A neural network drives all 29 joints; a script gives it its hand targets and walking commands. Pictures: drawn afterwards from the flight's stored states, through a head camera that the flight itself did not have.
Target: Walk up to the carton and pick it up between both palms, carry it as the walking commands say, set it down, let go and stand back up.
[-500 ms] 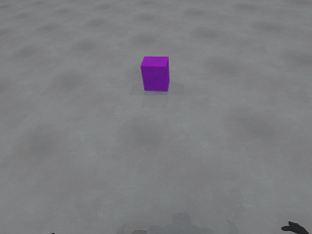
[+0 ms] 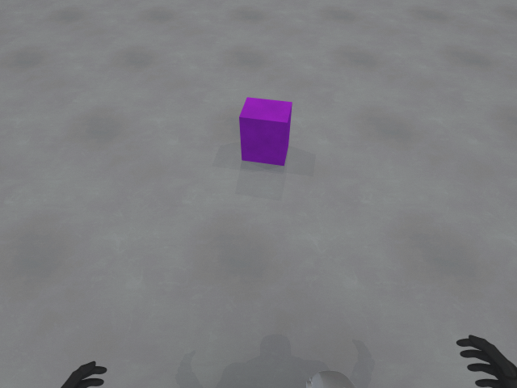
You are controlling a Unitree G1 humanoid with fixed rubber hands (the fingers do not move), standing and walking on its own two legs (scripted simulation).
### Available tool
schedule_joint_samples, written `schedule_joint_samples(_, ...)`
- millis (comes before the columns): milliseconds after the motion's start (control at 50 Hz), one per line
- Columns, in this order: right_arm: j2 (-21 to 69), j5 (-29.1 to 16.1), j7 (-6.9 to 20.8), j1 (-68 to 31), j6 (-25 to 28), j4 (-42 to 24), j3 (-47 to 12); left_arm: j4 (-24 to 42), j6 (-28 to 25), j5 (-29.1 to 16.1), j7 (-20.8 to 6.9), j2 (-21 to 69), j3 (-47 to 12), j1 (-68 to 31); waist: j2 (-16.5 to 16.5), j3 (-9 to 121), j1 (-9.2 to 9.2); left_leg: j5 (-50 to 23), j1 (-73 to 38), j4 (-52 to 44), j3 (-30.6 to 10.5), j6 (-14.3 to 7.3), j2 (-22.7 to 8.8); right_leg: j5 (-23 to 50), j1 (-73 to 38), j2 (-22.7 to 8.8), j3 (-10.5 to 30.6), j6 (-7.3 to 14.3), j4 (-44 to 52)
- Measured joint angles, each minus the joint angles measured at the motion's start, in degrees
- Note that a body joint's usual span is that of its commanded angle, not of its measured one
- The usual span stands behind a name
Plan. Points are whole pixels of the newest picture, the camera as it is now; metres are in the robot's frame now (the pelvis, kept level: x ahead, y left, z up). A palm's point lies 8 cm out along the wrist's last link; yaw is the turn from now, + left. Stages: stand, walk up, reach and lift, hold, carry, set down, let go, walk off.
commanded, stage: walk up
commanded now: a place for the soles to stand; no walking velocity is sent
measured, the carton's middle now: (266, 132) +1.44 -0.02 -0.61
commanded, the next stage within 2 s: none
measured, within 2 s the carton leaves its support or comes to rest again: neither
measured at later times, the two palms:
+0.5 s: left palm (89, 281) +0.31 +0.32 -0.03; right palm (440, 225) +0.41 -0.33 -0.03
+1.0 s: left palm (166, 135) +0.69 +0.25 -0.03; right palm (444, 209) +0.48 -0.38 -0.07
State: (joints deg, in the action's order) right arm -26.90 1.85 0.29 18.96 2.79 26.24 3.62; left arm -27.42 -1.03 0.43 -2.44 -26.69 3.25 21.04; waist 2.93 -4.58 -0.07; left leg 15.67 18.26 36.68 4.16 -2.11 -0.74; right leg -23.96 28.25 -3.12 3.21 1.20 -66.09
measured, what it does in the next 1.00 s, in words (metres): walks ahead: right foot, then left foot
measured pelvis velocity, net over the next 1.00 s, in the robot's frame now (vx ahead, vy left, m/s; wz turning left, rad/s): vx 0.48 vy -0.04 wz -0.08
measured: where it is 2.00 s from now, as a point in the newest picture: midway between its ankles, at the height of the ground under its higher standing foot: (272, 228)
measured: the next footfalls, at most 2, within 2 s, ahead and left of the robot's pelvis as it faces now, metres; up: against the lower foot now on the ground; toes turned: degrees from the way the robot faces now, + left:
right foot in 0.18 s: +0.26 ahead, -0.17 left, +0.00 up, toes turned -6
left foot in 0.56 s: +0.45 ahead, +0.11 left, +0.00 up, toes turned +1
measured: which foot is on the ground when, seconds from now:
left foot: down 0.00-0.18, up 0.20-0.54, down 0.56-0.96, up 0.98-1.00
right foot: up 0.00-0.16, down 0.18-0.56, up 0.58-0.92, down 0.94-1.00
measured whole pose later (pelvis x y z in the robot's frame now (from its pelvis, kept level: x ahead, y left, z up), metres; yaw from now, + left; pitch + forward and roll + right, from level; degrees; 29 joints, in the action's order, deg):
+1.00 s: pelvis +0.48 -0.04 -0.01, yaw -5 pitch -4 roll +0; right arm -28.8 0.3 1.8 27.6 1.3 30.8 3.7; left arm -26.8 -1.8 1.4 -1.5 -28.3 4.4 13.5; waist -0.2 -4.9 4.1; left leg 30.1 13.6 54.0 0.9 -0.7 -3.3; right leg -11.8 23.8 -1.2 -2.9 2.5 -39.9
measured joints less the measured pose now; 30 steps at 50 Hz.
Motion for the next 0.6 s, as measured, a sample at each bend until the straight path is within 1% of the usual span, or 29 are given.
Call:
schedule_joint_samples(60, -0.84, 0.12, 0.37, 2.87, 0.52, 0.46, 0.53, 0.47, 0.28, 0.63, -1.13, 0.06, 0.06, -1.72, -0.12, 0.2, 1.73, 1.89, -4.47, -2.33, 1.12, 0.42, -0.79, 4.79, 2.8, -1.83, -2.08, -0.19, 12.37)
schedule_joint_samples(100, -1.63, -0.1, 0.79, 4.33, 0.58, 0.91, 0.86, 0.52, 0.29, 0.86, -1.73, 0.05, 0.21, -2.83, -0.68, 0.43, 2.82, 3.85, -6.98, -2.65, 1.53, 1.0, -1.43, 8.81, 2.52, -2.24, -3.11, 0.05, 19.29)
schedule_joint_samples(140, -2.33, -0.48, 1.22, 5.41, 0.35, 1.76, 0.97, 0.49, 0.21, 1.03, -2.03, -0.16, 0.5, -3.81, -1.34, 0.84, 3.52, 6.6, -9.1, -1.81, 1.74, 1.53, -2.24, 11.61, 0.65, -1.89, -4.02, 0.38, 24.58)
schedule_joint_samples(180, -2.66, -0.64, 1.59, 6.49, -0.02, 2.52, 0.91, 0.73, -0.24, 1.18, -1.78, -1.05, 0.9, -4.37, -1.84, 1.49, 3.84, 10.44, -10.18, 1.18, 1.55, 1.91, -3.33, 11.37, -2.6, -0.69, -4.7, 0.86, 28.46)
schedule_joint_samples(200, -2.68, -0.69, 1.73, 6.77, -0.21, 2.89, 0.98, 0.89, -0.67, 1.23, -1.31, -1.55, 1.13, -4.82, -2.46, 1.47, 3.75, 12.54, -9.13, 5.45, 0.89, 1.23, -4.27, 13.6, -2.92, 0.0, -5.19, 0.84, 27.81)
schedule_joint_samples(220, -2.42, -0.88, 1.83, 6.56, -0.56, 3.32, 1.02, 1.01, -0.97, 1.13, -0.64, -1.84, 1.29, -5.18, -2.93, 1.34, 3.36, 14.74, -6.81, 12.18, -0.91, 0.83, -4.2, 13.1, -2.29, 0.45, -5.51, 0.66, 25.06)
schedule_joint_samples(240, -2.2, -1.13, 1.8, 6.07, -1.04, 3.43, 0.94, 1.07, -1.13, 0.99, 0.09, -1.79, 1.34, -5.18, -3.44, 1.23, 3.03, 15.62, -3.93, 19.33, -3.07, 0.65, -3.35, 11.15, -2.24, 0.7, -5.78, 0.71, 23.04)
schedule_joint_samples(260, -2.12, -1.31, 1.73, 5.39, -1.41, 3.2, 0.8, 1.12, -1.29, 0.99, 0.76, -1.55, 1.26, -4.76, -4.08, 1.1, 2.73, 15.27, -0.98, 25.49, -4.68, 0.61, -2.43, 9.23, -2.89, 0.83, -6.05, 0.84, 22.28)
schedule_joint_samples(280, -2.06, -1.41, 1.68, 4.58, -1.57, 2.84, 0.65, 1.06, -1.5, 1.1, 1.31, -1.25, 1.12, -4.02, -4.74, 0.95, 2.39, 14.17, 1.7, 29.55, -5.44, 0.67, -1.87, 7.86, -4.03, 0.91, -6.27, 0.81, 22.5)
schedule_joint_samples(300, -1.93, -1.41, 1.68, 3.74, -1.59, 2.52, 0.52, 0.89, -1.69, 1.25, 1.7, -0.97, 0.97, -3.12, -5.34, 0.85, 1.96, 12.76, 4.02, 31.19, -5.61, 0.84, -1.73, 7.21, -5.42, 0.98, -6.47, 0.79, 23.38)
schedule_joint_samples(340, -1.49, -1.17, 1.9, 2.23, -1.59, 2.21, 0.25, 0.42, -2.01, 1.47, 2.01, -0.63, 0.76, -1.18, -6.14, 0.85, 0.79, 10.48, 7.65, 29.38, -5.13, 1.42, -2.22, 6.97, -8.46, 1.03, -6.79, 0.68, 26.03)
schedule_joint_samples(380, -0.99, -0.89, 2.38, 1.02, -1.75, 1.89, -0.04, 0.03, -2.31, 1.48, 2.01, -0.73, 0.75, 0.8, -6.22, 0.91, -0.58, 8.58, 10.05, 24.12, -4.23, 1.68, -2.84, 6.58, -11.42, 0.84, -6.95, 0.67, 28.63)
schedule_joint_samples(460, -0.31, -0.82, 3.49, -1.34, -1.9, 0.82, -0.15, -0.86, -2.41, 1.25, 1.39, -1.97, 1.12, 4.26, -5.32, 0.75, -3.1, 2.31, 11.33, 11.3, -3.1, 1.04, -3.5, 4.5, -16.69, 0.14, -7.13, 0.28, 31.79)
schedule_joint_samples(520, -0.31, -0.91, 3.77, -2.92, -1.64, 0.03, 0.31, -1.83, -1.94, 1.0, 0.71, -2.98, 1.34, 5.77, -4.18, 0.68, -4.27, -2.77, 8.94, 3.28, -2.53, 0.3, -2.68, 1.3, -19.68, -0.86, -7.05, -0.79, 31.32)
schedule_joint_samples(540, -0.59, -0.87, 3.65, -3.17, -1.45, -0.27, 0.52, -2.0, -1.75, 0.94, 0.55, -3.18, 1.37, 6.2, -3.85, 0.79, -4.45, -2.97, 7.43, 1.24, -2.28, -0.05, -2.1, -0.33, -20.3, -1.34, -6.95, -1.17, 30.2)
schedule_joint_samples(560, -1.18, -0.78, 3.38, -3.27, -1.11, -0.68, 0.74, -1.96, -1.61, 0.86, 0.46, -3.32, 1.39, 6.8, -3.52, 1.01, -4.59, -2.32, 5.69, -0.45, -2.31, -0.56, -1.31, -2.54, -20.22, -1.88, -6.58, -1.08, 27.77)
schedule_joint_samples(580, -1.69, -0.51, 2.84, -3.59, -0.73, -0.99, 1.01, -2.05, -1.42, 0.55, 0.42, -3.23, 1.48, 6.95, -3.03, 0.85, -4.36, -4.34, 5.74, 0.83, -1.98, -0.58, -0.76, -4.29, -18.67, -2.54, -5.91, -0.64, 22.13)
schedule_joint_samples(600, -1.71, -0.51, 2.14, -3.85, -0.52, -1.04, 1.14, -2.33, -1.0, 0.24, 0.51, -2.98, 1.53, 6.55, -2.43, 0.57, -3.88, -3.79, 6.19, 3.56, -1.66, -0.27, -0.39, -5.67, -16.21, -1.81, -3.46, -0.31, 14.75)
